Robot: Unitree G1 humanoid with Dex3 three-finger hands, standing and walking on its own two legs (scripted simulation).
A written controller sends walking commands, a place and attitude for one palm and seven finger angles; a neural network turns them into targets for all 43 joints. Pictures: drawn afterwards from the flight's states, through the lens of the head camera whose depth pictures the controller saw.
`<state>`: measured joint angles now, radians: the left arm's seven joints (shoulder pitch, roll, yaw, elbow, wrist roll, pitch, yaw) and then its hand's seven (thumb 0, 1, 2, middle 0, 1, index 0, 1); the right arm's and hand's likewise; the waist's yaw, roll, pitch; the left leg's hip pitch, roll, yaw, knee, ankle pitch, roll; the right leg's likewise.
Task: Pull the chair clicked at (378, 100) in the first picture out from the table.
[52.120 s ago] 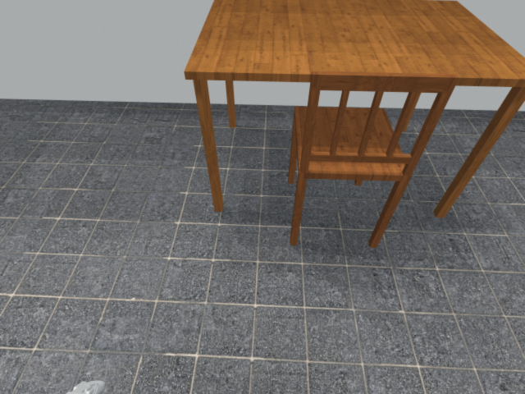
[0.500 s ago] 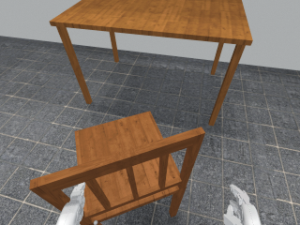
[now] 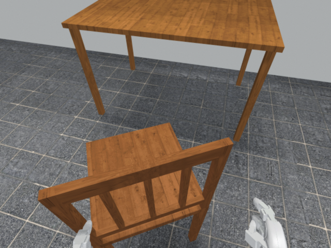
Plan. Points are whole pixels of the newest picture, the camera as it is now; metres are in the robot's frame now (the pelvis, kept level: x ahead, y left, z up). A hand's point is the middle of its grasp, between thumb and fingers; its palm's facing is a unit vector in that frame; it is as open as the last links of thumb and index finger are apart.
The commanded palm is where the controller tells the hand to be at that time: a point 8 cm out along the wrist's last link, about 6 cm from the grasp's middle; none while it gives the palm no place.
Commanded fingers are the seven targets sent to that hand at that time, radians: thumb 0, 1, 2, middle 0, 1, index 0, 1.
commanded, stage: draw the hand back to the body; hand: left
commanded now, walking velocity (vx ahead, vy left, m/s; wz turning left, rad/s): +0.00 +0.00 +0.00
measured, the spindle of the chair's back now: (150, 198) +0.27 +0.06 -0.04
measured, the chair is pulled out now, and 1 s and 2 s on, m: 0.68 0.69 0.67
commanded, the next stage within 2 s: step back with the hand held close in 1.58 s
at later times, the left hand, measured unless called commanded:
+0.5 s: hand out of the picture +0.11 +0.15 +0.06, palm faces -0.07 -0.99 -0.08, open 17.1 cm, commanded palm +0.09 +0.23 +0.11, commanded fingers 0.00 -0.33 0.31 -0.03 -0.05 -0.03 -0.05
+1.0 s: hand (56, 243) +0.13 +0.21 +0.07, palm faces +0.12 -0.88 -0.46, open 10.7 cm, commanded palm +0.14 +0.27 +0.21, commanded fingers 0.00 0.57 0.74 -0.16 -0.23 -0.16 -0.23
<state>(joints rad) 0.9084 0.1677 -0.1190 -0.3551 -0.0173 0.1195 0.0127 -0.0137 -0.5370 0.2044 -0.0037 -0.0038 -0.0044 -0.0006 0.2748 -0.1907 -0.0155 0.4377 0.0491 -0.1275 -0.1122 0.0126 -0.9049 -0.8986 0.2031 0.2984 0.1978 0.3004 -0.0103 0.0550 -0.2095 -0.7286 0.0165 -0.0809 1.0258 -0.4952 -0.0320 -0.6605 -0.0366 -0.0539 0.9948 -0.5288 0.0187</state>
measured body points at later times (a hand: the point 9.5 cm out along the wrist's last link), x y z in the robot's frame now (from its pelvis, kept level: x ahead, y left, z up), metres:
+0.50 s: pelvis -0.02 -0.01 -0.01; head +0.00 -0.01 +0.44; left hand +0.11 +0.21 +0.06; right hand +0.16 -0.23 -0.08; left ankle +0.01 +0.14 -0.67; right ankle -0.02 -0.13 -0.67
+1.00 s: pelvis +0.02 -0.02 +0.05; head +0.02 -0.04 +0.50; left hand +0.12 +0.25 +0.10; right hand +0.22 -0.23 -0.03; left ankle +0.01 +0.14 -0.67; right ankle -0.02 -0.13 -0.67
